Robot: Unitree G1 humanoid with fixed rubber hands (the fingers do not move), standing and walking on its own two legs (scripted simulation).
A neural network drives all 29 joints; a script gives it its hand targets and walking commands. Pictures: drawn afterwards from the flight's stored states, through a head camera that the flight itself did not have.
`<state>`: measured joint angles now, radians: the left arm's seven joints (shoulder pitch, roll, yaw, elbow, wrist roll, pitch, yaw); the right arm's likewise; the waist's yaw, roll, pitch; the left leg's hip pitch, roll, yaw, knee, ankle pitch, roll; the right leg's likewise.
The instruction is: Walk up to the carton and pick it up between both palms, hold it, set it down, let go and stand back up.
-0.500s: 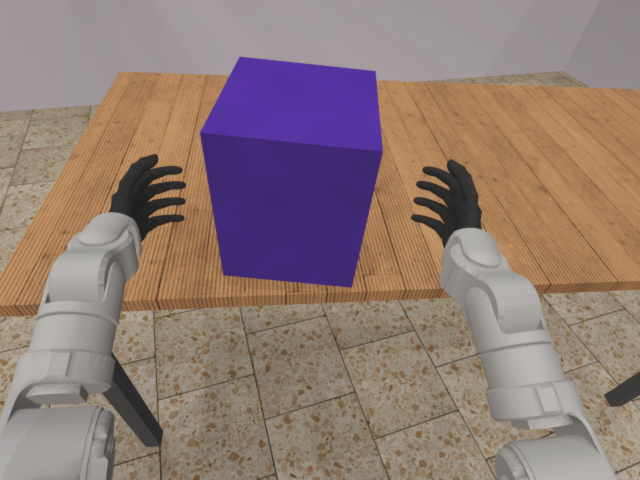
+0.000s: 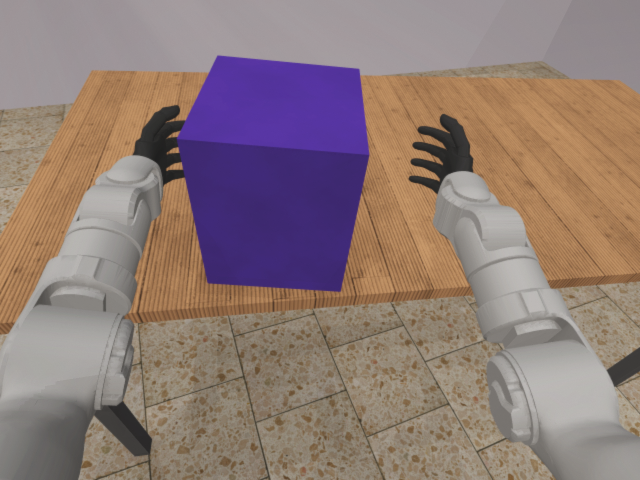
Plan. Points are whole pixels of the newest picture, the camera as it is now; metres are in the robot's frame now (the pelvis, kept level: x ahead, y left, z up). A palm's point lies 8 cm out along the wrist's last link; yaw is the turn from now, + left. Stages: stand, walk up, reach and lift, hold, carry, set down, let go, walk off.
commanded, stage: reach and lift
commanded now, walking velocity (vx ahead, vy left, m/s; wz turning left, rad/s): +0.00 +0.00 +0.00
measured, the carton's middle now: (281, 178) +0.51 +0.05 +0.11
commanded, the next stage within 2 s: none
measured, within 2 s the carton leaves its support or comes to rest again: neither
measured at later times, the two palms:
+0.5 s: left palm (161, 168) +0.48 +0.21 +0.14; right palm (429, 181) +0.45 -0.14 +0.16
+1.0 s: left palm (161, 190) +0.50 +0.23 +0.09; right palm (407, 200) +0.47 -0.13 +0.11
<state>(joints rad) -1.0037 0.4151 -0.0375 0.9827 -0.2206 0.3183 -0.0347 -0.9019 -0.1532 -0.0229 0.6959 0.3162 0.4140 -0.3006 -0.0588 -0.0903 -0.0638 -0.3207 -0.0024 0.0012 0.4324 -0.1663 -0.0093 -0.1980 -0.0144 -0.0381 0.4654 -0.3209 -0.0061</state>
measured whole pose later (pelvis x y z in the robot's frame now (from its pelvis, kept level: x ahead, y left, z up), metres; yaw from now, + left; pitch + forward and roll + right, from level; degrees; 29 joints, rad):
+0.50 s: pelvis +0.01 +0.00 +0.00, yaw -1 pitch +11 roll +0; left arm -1.09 0.42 -0.05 1.23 -0.23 0.12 -0.02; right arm -1.01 -0.09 -0.09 0.99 0.23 0.21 -0.25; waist -0.07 -0.09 -0.15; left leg -0.48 0.02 0.00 0.47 -0.19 -0.02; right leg -0.34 0.00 -0.04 0.47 -0.32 -0.01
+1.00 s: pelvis +0.02 +0.00 -0.01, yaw -1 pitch +19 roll +0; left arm -1.09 0.41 0.04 1.33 -0.23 -0.04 -0.04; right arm -1.01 -0.01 -0.23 1.07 0.01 0.02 -0.21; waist -0.07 -0.08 -0.19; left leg -0.63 0.02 0.00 0.48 -0.18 -0.02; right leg -0.48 0.01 -0.04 0.47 -0.31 -0.01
